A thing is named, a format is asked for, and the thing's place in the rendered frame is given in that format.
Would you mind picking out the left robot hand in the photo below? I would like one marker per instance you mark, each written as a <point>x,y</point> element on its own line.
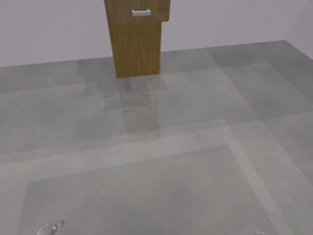
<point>51,228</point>

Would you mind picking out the handle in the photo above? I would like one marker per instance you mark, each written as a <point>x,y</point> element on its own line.
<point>141,13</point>

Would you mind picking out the cabinet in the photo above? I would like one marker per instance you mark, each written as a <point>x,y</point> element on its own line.
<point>135,47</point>

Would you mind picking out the drawer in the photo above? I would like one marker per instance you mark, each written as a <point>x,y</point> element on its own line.
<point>121,11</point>

